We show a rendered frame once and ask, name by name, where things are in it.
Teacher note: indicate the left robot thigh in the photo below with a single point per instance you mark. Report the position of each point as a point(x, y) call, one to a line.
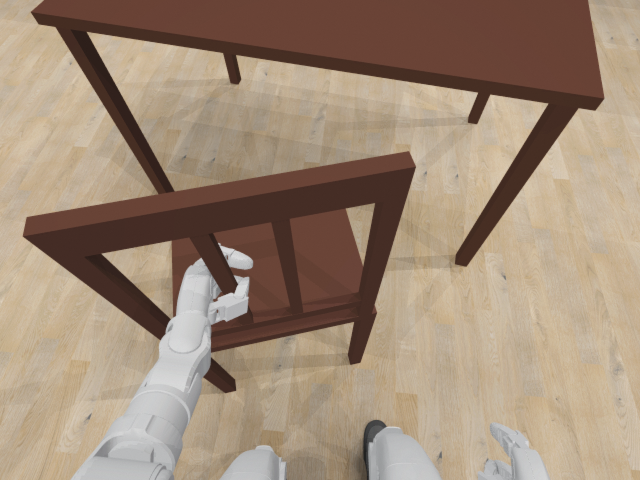
point(256, 464)

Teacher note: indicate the left robot forearm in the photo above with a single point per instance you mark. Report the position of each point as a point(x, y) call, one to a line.
point(152, 427)

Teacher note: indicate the table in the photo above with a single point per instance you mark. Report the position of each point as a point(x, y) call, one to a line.
point(536, 50)

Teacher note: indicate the chair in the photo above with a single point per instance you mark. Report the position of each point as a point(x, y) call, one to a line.
point(307, 272)

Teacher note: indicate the right robot shin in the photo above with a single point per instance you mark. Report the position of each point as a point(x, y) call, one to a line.
point(389, 430)

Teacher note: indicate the left robot upper arm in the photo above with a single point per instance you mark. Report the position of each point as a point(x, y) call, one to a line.
point(104, 468)

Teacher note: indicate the left robot hand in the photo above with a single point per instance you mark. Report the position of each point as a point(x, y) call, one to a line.
point(199, 288)

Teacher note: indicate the right robot hand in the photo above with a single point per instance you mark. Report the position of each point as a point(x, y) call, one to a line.
point(526, 464)

